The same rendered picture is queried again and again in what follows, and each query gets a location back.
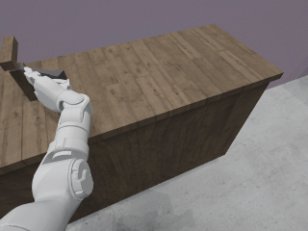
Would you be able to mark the left robot forearm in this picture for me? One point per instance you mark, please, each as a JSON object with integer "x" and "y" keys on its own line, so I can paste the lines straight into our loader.
{"x": 73, "y": 130}

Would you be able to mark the left robot upper arm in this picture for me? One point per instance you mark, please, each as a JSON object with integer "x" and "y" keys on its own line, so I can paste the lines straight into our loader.
{"x": 58, "y": 188}

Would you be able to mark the robot left hand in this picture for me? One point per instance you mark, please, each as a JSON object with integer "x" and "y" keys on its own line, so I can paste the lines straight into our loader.
{"x": 47, "y": 90}

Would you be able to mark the tap lever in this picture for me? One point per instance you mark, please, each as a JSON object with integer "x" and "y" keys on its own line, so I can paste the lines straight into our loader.
{"x": 53, "y": 74}

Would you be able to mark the counter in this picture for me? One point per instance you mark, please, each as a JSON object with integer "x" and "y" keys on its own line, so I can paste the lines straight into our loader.
{"x": 162, "y": 106}

